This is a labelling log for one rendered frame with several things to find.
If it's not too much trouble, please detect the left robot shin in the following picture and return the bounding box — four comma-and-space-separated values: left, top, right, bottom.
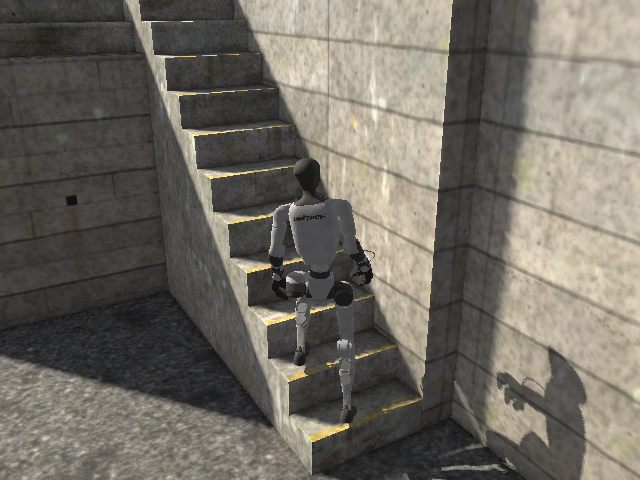
295, 297, 311, 353

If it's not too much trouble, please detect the robot left forearm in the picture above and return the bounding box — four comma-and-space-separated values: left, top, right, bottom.
268, 244, 284, 281

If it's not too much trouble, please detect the left robot hand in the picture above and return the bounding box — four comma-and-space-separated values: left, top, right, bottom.
272, 277, 288, 300

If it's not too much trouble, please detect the robot right upper arm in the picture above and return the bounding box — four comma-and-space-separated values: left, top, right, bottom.
330, 199, 359, 255

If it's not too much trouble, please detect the robot left upper arm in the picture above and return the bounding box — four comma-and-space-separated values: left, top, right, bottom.
269, 203, 292, 258

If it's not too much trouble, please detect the right robot hand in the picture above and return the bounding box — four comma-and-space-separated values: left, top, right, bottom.
350, 264, 373, 286

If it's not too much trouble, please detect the left robot thigh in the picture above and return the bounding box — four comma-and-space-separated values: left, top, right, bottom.
286, 271, 313, 302

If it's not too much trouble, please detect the robot right forearm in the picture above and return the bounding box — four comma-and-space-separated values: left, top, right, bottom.
350, 239, 371, 272

